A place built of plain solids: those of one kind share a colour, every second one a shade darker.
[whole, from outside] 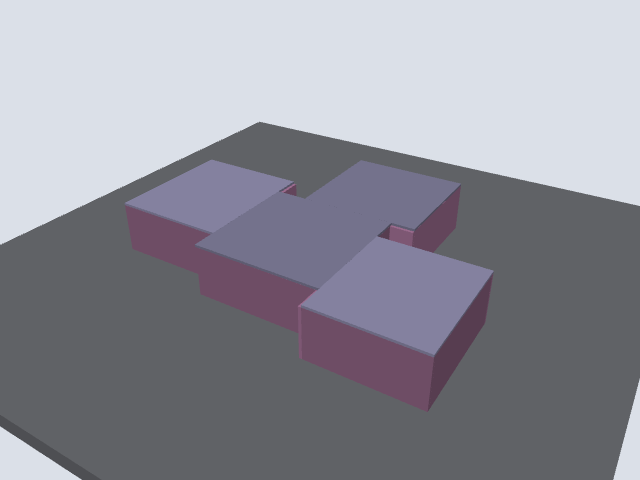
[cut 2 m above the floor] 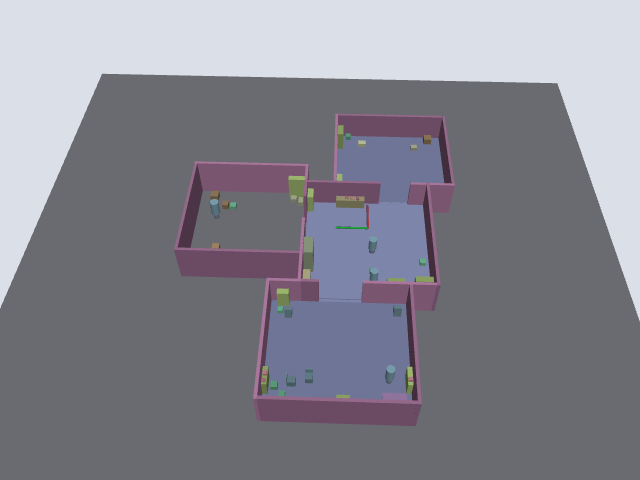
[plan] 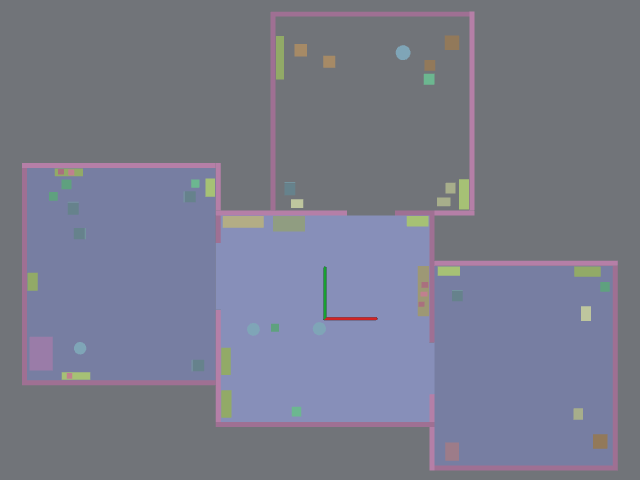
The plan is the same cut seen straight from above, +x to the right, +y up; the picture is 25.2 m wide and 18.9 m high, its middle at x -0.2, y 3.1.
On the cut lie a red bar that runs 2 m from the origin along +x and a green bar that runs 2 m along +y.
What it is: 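A storey of a house; a hub and three side rooms behind broad openings; the side rooms' floors lie 0.74 m, 0.056 m and not at all below the hub's; a bare drop, one riser, a flush line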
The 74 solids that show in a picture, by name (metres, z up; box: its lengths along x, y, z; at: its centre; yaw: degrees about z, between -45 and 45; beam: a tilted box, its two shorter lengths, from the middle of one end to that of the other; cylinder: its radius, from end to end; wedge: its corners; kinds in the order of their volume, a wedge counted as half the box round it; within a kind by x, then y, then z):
{
 "floor_1": {"box": [7.42, 8.36, 0.74], "at": [-8.02, 1.76, 0.32]},
 "floor_2": {"box": [0.2, 2.64, 0.74], "at": [-4.21, 1.67, 0.32]},
 "floor_3": {"box": [8.22, 8.13, 0.79], "at": [0.0, 0.0, 0.35]},
 "floor_4": {"box": [0.2, 2.03, 0.79], "at": [4.21, -1.96, 0.35]},
 "floor_5": {"box": [7.01, 7.86, 0.79], "at": [7.82, -1.85, 0.35]},
 "wall_1": {"box": [0.2, 8.36, 3.44], "at": [-11.83, 1.76, 1.67]},
 "wall_2": {"box": [7.62, 0.2, 3.44], "at": [-8.12, -2.52, 1.67]},
 "wall_3": {"box": [7.62, 0.2, 3.44], "at": [-8.12, 6.04, 1.67]},
 "wall_4": {"box": [0.2, 4.41, 3.44], "at": [-4.21, -1.86, 1.67]},
 "wall_5": {"box": [0.2, 1.08, 3.44], "at": [-4.21, 3.52, 1.67]},
 "wall_6": {"box": [0.2, 1.87, 3.44], "at": [-4.21, 5.2, 1.67]},
 "wall_7": {"box": [0.2, 7.83, 3.44], "at": [-2.05, 8.18, 1.67]},
 "wall_8": {"box": [5.17, 0.2, 3.44], "at": [-1.73, 4.17, 1.67]},
 "wall_9": {"box": [8.62, 0.2, 3.44], "at": [0.0, -4.17, 1.67]},
 "wall_10": {"box": [7.64, 0.2, 3.44], "at": [1.87, 11.99, 1.67]},
 "wall_11": {"box": [1.55, 0.2, 3.44], "at": [3.53, 4.17, 1.67]},
 "wall_12": {"box": [0.2, 1.71, 3.44], "at": [4.21, -5.12, 1.67]},
 "wall_13": {"box": [0.2, 1.09, 3.44], "at": [4.21, -3.52, 1.67]},
 "wall_14": {"box": [0.2, 5.01, 3.44], "at": [4.21, 1.56, 1.67]},
 "wall_15": {"box": [1.58, 0.2, 3.44], "at": [5.1, 4.17, 1.67]},
 "wall_16": {"box": [0.2, 7.83, 3.44], "at": [5.79, 8.18, 1.67]},
 "wall_17": {"box": [7.21, 0.2, 3.44], "at": [7.92, -5.88, 1.67]},
 "wall_18": {"box": [7.21, 0.2, 3.44], "at": [7.92, 2.18, 1.67]},
 "wall_19": {"box": [0.2, 7.86, 3.44], "at": [11.42, -1.85, 1.67]},
 "roof_1": {"box": [7.62, 8.76, 0.16], "at": [-8.12, 1.76, 3.47]},
 "roof_2": {"box": [8.62, 8.53, 0.16], "at": [0.0, 0.0, 3.47]},
 "roof_3": {"box": [8.04, 7.83, 0.16], "at": [1.87, 8.18, 3.47]},
 "roof_4": {"box": [7.21, 8.26, 0.16], "at": [7.92, -1.85, 3.47]},
 "case_1": {"box": [0.4, 0.71, 1.58], "at": [-11.51, 1.45, 1.48]},
 "case_2": {"box": [1.11, 0.3, 1.17], "at": [-10.09, 5.76, 1.27]},
 "case_3": {"box": [1.13, 0.29, 1.07], "at": [-9.8, -2.26, 1.22]},
 "case_4": {"box": [0.38, 0.72, 1.29], "at": [-4.52, 5.16, 1.33]},
 "case_5": {"box": [0.38, 1.07, 1.79], "at": [-3.9, -1.68, 1.64]},
 "case_6": {"box": [0.4, 1.08, 2.07], "at": [-3.89, -3.35, 1.78]},
 "case_7": {"box": [0.32, 1.72, 1.07], "at": [-1.77, 10.27, 0.48]},
 "case_8": {"box": [0.86, 0.42, 1.42], "at": [3.64, 3.84, 1.46]},
 "case_9": {"box": [0.88, 0.37, 1.67], "at": [4.88, 1.88, 1.58]},
 "case_10": {"box": [0.4, 1.19, 1.82], "at": [5.47, 4.89, 0.86]},
 "case_11": {"box": [1.05, 0.41, 1.43], "at": [10.33, 1.85, 1.46]},
 "wardrobe_1": {"box": [1.27, 0.61, 1.98], "at": [-1.42, 3.74, 1.73]},
 "sideboard_1": {"box": [1.62, 0.46, 0.73], "at": [-3.22, 3.81, 1.11]},
 "sideboard_2": {"box": [0.44, 1.98, 0.73], "at": [3.87, 1.08, 1.11]},
 "bush_1": {"cylinder": 0.24, "from": [-9.65, -1.16, 1.17], "to": [-9.65, -1.16, 2.16]},
 "bush_2": {"cylinder": 0.25, "from": [-2.82, -0.42, 1.12], "to": [-2.82, -0.42, 2.03]},
 "bush_3": {"cylinder": 0.26, "from": [-0.23, -0.39, 1.08], "to": [-0.23, -0.39, 1.99]},
 "bush_4": {"cylinder": 0.29, "from": [3.07, 10.48, 0.53], "to": [3.07, 10.48, 1.62]},
 "pouf_1": {"box": [0.5, 0.5, 0.47], "at": [-0.96, 10.57, 0.19]},
 "pouf_2": {"box": [0.47, 0.47, 0.47], "at": [0.17, 10.12, 0.19]},
 "pouf_3": {"box": [0.43, 0.43, 0.47], "at": [4.12, 9.97, 0.19]},
 "pouf_4": {"box": [0.58, 0.58, 0.51], "at": [5.0, 10.86, 0.2]},
 "pouf_5": {"box": [0.57, 0.57, 0.45], "at": [10.84, -4.83, 0.97]},
 "chair_1": {"box": [0.43, 0.47, 0.47], "at": [-9.92, 4.33, 0.92]},
 "chair_2": {"box": [0.43, 0.44, 0.45], "at": [-9.68, 3.35, 0.91]},
 "chair_3": {"box": [0.06, 0.43, 0.91], "at": [-5.55, 4.8, 1.14]},
 "chair_4": {"box": [0.43, 0.43, 0.43], "at": [-5.3, 4.8, 0.9]},
 "chair_5": {"box": [0.06, 0.45, 0.9], "at": [-5.23, -1.84, 1.14]},
 "chair_6": {"box": [0.45, 0.45, 0.44], "at": [-4.98, -1.84, 0.91]},
 "chair_7": {"box": [0.43, 0.47, 0.5], "at": [-1.38, 5.1, 0.2]},
 "chair_8": {"box": [0.43, 0.41, 0.43], "at": [5.21, 0.89, 0.96]},
 "toybox_1": {"box": [0.48, 0.35, 0.37], "at": [-1.1, 4.54, 0.14]},
 "toybox_2": {"box": [0.53, 0.35, 0.42], "at": [4.67, 4.6, 0.16]},
 "toybox_3": {"box": [0.4, 0.43, 0.37], "at": [4.94, 5.14, 0.14]},
 "toybox_4": {"box": [0.38, 0.46, 0.28], "at": [9.97, -3.75, 0.88]},
 "toybox_5": {"box": [0.4, 0.58, 0.3], "at": [10.27, 0.2, 0.89]},
 "basket_1": {"box": [0.35, 0.35, 0.28], "at": [-10.7, 4.82, 0.83]},
 "basket_2": {"box": [0.39, 0.39, 0.35], "at": [-10.18, 5.29, 0.86]},
 "basket_3": {"box": [0.33, 0.33, 0.29], "at": [-5.11, 5.32, 0.83]},
 "basket_4": {"box": [0.32, 0.32, 0.3], "at": [-1.97, -0.36, 0.89]},
 "basket_5": {"box": [0.38, 0.38, 0.27], "at": [-1.13, -3.66, 0.88]},
 "basket_6": {"box": [0.43, 0.43, 0.37], "at": [4.1, 9.43, 0.13]},
 "basket_7": {"box": [0.39, 0.39, 0.35], "at": [11.02, 1.25, 0.92]},
 "lowtable_1": {"box": [0.55, 0.71, 0.37], "at": [5.0, -5.23, 0.93]},
 "table_1": {"box": [0.92, 1.34, 0.04], "at": [-11.18, -1.38, 1.44]},
 "books_1": {"box": [0.27, 0.23, 0.048], "at": [3.93, 1.34, 1.5]}
}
